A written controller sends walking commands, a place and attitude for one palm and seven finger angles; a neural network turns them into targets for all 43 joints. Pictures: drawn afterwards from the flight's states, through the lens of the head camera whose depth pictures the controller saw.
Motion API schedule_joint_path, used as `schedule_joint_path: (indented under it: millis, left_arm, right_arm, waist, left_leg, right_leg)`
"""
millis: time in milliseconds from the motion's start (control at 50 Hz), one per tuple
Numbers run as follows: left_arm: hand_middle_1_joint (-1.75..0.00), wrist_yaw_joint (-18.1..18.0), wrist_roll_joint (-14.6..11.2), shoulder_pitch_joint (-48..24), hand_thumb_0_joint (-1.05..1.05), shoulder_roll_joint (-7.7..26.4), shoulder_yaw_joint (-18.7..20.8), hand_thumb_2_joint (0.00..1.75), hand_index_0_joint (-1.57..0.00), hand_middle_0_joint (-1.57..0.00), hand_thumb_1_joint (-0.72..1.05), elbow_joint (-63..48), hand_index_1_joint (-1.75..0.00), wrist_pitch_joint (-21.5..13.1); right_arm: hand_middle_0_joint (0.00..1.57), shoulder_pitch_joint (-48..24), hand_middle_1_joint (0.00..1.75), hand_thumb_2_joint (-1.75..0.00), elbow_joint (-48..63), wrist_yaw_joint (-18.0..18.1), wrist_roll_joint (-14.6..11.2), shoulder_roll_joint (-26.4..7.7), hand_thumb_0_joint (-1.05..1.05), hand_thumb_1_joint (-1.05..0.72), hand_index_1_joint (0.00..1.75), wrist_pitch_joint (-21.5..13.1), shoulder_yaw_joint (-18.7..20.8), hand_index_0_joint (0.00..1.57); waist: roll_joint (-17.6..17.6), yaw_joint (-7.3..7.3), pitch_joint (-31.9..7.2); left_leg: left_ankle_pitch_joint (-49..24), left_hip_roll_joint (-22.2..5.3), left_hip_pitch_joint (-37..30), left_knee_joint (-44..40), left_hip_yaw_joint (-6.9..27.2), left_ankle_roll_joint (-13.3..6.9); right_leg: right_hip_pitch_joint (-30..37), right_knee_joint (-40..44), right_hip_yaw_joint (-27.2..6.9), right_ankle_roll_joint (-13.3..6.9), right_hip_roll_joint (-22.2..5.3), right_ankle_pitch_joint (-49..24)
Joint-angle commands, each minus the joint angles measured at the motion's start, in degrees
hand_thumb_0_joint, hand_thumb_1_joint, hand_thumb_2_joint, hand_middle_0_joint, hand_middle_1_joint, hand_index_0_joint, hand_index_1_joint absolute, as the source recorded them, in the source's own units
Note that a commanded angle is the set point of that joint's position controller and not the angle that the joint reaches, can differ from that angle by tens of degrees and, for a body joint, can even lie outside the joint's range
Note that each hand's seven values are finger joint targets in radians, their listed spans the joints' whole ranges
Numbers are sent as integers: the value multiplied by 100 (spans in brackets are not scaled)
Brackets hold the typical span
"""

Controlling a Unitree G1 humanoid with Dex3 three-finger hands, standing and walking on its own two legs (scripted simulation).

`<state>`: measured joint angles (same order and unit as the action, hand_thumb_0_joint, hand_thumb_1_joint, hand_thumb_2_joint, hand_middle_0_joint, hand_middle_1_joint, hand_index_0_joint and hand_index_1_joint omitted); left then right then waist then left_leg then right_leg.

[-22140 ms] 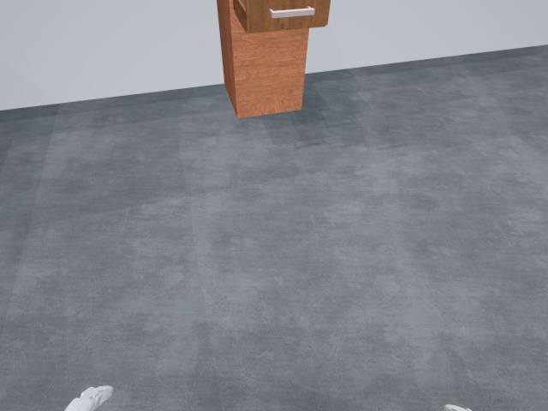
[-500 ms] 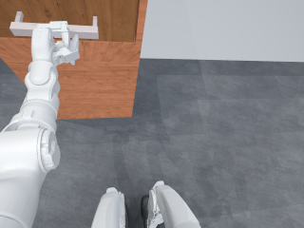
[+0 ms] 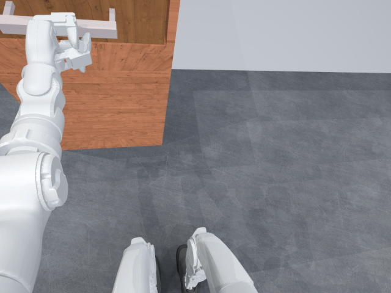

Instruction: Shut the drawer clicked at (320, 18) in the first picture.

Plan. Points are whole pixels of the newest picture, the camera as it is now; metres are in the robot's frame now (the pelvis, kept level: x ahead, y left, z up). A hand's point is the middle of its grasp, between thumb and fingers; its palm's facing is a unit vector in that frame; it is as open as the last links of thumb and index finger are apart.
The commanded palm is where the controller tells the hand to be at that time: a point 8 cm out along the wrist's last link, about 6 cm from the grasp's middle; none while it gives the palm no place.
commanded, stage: pull the fist back off the drawer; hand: left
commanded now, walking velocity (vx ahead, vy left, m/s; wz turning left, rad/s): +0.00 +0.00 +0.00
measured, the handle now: (62, 19) +0.63 +0.18 +0.07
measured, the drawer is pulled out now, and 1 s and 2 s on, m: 0.00 0.00 0.00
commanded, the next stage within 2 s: draw the hand back to the body in 0.38 s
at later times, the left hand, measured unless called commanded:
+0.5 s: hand (90, 53) +0.56 +0.13 +0.06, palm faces +0.00 -1.00 -0.03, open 3.1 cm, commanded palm +0.52 +0.18 +0.08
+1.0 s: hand (37, 94) +0.41 +0.17 +0.16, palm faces -0.03 -1.00 -0.04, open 3.3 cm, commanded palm +0.38 +0.23 +0.17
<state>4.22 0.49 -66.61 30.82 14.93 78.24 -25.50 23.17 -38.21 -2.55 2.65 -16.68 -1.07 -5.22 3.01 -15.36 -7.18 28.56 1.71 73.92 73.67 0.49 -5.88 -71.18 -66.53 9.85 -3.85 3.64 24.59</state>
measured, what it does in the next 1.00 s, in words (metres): rises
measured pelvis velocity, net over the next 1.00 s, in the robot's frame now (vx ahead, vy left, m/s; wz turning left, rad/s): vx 0.07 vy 0.00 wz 0.02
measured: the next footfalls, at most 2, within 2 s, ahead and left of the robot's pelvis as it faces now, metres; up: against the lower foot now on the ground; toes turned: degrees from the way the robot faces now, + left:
none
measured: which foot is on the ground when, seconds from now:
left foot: down 0.00-1.00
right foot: down 0.00-1.00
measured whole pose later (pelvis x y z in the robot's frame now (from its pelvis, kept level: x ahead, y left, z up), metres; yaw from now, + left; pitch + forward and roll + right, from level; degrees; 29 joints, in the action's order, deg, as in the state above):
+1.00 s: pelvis +0.07 +0.00 +0.08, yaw +1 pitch +13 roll -3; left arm 9.3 -12.6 -7.2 15.3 7.5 17.7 -14.8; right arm 14.4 -28.5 -0.6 -3.7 -16.3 1.5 -1.0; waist 2.8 -2.4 -7.6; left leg 26.6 2.7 35.1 49.1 -1.6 -5.2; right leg -34.6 -45.2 4.4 -3.4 4.5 23.4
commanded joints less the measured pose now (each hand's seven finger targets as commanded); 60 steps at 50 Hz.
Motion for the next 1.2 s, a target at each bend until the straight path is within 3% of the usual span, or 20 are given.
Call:
schedule_joint_path:
  millis: [0, 60, 120, 140, 240, 320, 360, 440, 460, 500, 560, 620, 700, 760, 840, 960, 980, 1000, 1060, 1180]
  left_arm:
    - [-160, -159, -202, -3668, 0, 823, 193, 90, -140, -140, 90, -1786, -160, -366]
    - [-160, -107, -260, -3184, 0, 742, 266, 90, -140, -140, 90, -1932, -160, -368]
    - [-160, -111, -331, -2752, 0, 749, 386, 90, -140, -140, 90, -1992, -160, -304]
    - [-160, -88, -351, -2736, 0, 584, 245, 90, -140, -140, 90, -2106, -160, -329]
    - [-160, -141, -387, -1846, 0, 610, 472, 90, -140, -140, 90, -2378, -160, -422]
    - [-160, -174, -403, -1381, 0, 696, 622, 90, -140, -140, 90, -2441, -160, -502]
    - [-160, -156, -343, -1349, 0, 536, 465, 90, -140, -140, 90, -2398, -160, -559]
    - [-160, -120, -363, -1086, 0, 823, 724, 90, -140, -140, 90, -2550, -160, -671]
    - [-160, -78, -343, -1051, 0, 655, 593, 90, -140, -140, 90, -2572, -160, -681]
    - [-160, -3, -478, -376, 0, 862, 871, 90, -140, -140, 90, -3276, -160, -696]
    - [-160, 168, -762, 864, 0, 699, 755, 90, -140, -140, 90, -4438, -160, -494]
    - [-160, 364, -1006, 1989, 0, 193, 384, 90, -140, -140, 90, -5095, -160, -48]
    - [-160, 482, -1327, 2994, 0, -457, -64, 90, -140, -140, 90, -5639, -160, 383]
    - [-160, 499, -1402, 3471, 0, -754, -357, 90, -140, -140, 90, -6115, -160, 478]
    - [-160, 502, -1361, 3851, 0, -632, -401, 90, -140, -140, 90, -6660, -160, 576]
    - [-160, 475, -1459, 4458, 0, -434, -194, 90, -140, -140, 90, -8034, -160, 652]
    - [-160, -56, -842, 4809, 0, -11, -360, 90, -140, -140, 90, -8222, -160, 987]
    - [-160, -334, -798, 5017, 0, -300, -485, 90, -140, -140, 90, -8377, -160, 1200]
    - [-160, -623, -720, 5552, 0, -584, -743, 90, -140, -140, 90, -8475, -160, 1562]
    - [-160, -870, -635, 6145, 0, -496, -583, 90, -140, -140, 90, -9069, -160, 1889]
  right_arm:
    - [20, 1128, 30, -90, 158, 45, 14, -1253, 0, -90, 30, -13, 483, 20]
    - [20, 1162, 30, -90, 188, -9, 2, -1257, 0, -90, 30, 55, 536, 20]
    - [20, 1112, 30, -90, 241, -20, -32, -1214, 0, -90, 30, 139, 553, 20]
    - [20, 1106, 30, -90, 277, -33, -37, -1181, 0, -90, 30, 146, 543, 20]
    - [20, 1019, 30, -90, 380, -65, -68, -1086, 0, -90, 30, 276, 577, 20]
    - [20, 927, 30, -90, 481, -62, -111, -975, 0, -90, 30, 385, 576, 20]
    - [20, 929, 30, -90, 489, -65, -103, -939, 0, -90, 30, 418, 569, 20]
    - [20, 913, 30, -90, 553, -33, -111, -922, 0, -90, 30, 503, 593, 20]
    - [20, 893, 30, -90, 561, -38, -117, -890, 0, -90, 30, 521, 605, 20]
    - [20, 824, 30, -90, 759, -52, -164, -892, 0, -90, 30, 570, 655, 20]
    - [20, 676, 30, -90, 1047, -51, -300, -838, 0, -90, 30, 613, 698, 20]
    - [20, 504, 30, -90, 1213, -24, -460, -749, 0, -90, 30, 609, 722, 20]
    - [20, 272, 30, -90, 1269, 70, -596, -733, 0, -90, 30, 487, 745, 20]
    - [20, 72, 30, -90, 1290, 112, -627, -702, 0, -90, 30, 347, 734, 20]
    - [20, -176, 30, -90, 1367, 167, -629, -722, 0, -90, 30, 217, 718, 20]
    - [20, -698, 30, -90, 1633, 281, -614, -609, 0, -90, 30, -50, 641, 20]
    - [20, -1199, 30, -90, 1715, 383, -618, -519, 0, -90, 30, 78, 667, 20]
    - [20, -1259, 30, -90, 1806, 451, -609, -433, 0, -90, 30, 115, 620, 20]
    - [20, -1491, 30, -90, 1773, 573, -627, -412, 0, -90, 30, 162, 553, 20]
    - [20, -1743, 30, -90, 1677, 688, -586, -381, 0, -90, 30, 163, 438, 20]
  waist:
    - [1333, -408, -2977]
    - [1388, -220, -3213]
    - [1025, -133, -3137]
    - [1099, -117, -3175]
    - [882, 168, -3160]
    - [478, 243, -2965]
    - [533, 216, -2795]
    - [451, 338, -2965]
    - [554, 320, -3007]
    - [681, 712, -3732]
    - [848, 1012, -4283]
    - [215, 1007, -3692]
    - [-223, 945, -2532]
    - [93, 955, -2022]
    - [233, 1011, -1660]
    - [367, 1306, -2076]
    - [289, 1621, -2048]
    - [39, 1481, -1594]
    - [-81, 1476, -851]
    - [-218, 1551, -401]
  left_leg:
    - [-410, -445, -3168, -1256, 1495, 478]
    - [-884, -506, -3675, -1325, 1613, 589]
    - [-901, -450, -3333, -1301, 1351, 488]
    - [-1015, -444, -3441, -1335, 1358, 501]
    - [-1566, -384, -3400, -1340, 1036, 486]
    - [-1715, -283, -2817, -1243, 619, 371]
    - [-1836, -275, -2857, -1257, 606, 378]
    - [-2147, -242, -2767, -1171, 458, 355]
    - [-2316, -246, -2931, -1185, 465, 381]
    - [-2838, -232, -3395, -1317, 392, 423]
    - [-3910, -267, -4310, -1636, 374, 501]
    - [-3840, -261, -4149, -1967, 246, 383]
    - [-3460, -271, -4111, -2372, 180, 306]
    - [-3484, -258, -4434, -2578, 181, 338]
    - [-3454, -264, -4774, -2753, 267, 401]
    - [-3896, -284, -5553, -3035, 411, 538]
    - [-3685, -293, -5753, -3368, 391, 511]
    - [-3232, -300, -5580, -3553, 339, 486]
    - [-2573, -330, -5490, -3944, 323, 399]
    - [-2337, -345, -6048, -4553, 366, 382]
  right_leg:
    - [340, 696, -813, 173, -78, -93]
    - [337, 666, -754, 156, -64, -317]
    - [786, 809, -823, 186, -53, -317]
    - [806, 791, -813, 177, -47, -367]
    - [1370, 896, -835, 161, -11, -633]
    - [2082, 1026, -1006, 194, -1, -980]
    - [2034, 984, -992, 182, 3, -1121]
    - [2437, 926, -1097, 190, -9, -1597]
    - [2395, 920, -1077, 197, -10, -1728]
    - [3035, 949, -1107, 180, -8, -2210]
    - [3701, 1190, -1059, 179, 9, -2984]
    - [4346, 1594, -1078, 255, 6, -3433]
    - [4435, 2007, -1032, 308, -14, -3289]
    - [4316, 2183, -992, 291, -48, -3098]
    - [4205, 2291, -922, 255, -70, -2764]
    - [4710, 2415, -883, 227, -117, -2774]
    - [5022, 2772, -1168, 171, -273, -2440]
    - [5115, 2963, -1131, 199, -298, -2280]
    - [5314, 3293, -1165, 186, -334, -1993]
    - [5887, 3867, -1134, 156, -366, -1888]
